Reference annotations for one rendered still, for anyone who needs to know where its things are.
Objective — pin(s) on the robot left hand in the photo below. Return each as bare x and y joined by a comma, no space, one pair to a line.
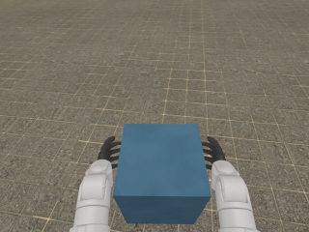
105,151

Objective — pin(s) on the robot right hand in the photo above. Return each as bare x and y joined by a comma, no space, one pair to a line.
216,151

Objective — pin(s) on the carton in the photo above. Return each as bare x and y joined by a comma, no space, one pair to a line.
161,175

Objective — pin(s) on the right robot forearm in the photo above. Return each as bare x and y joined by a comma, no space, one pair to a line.
232,199

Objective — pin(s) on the left robot forearm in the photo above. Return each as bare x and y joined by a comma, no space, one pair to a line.
93,200

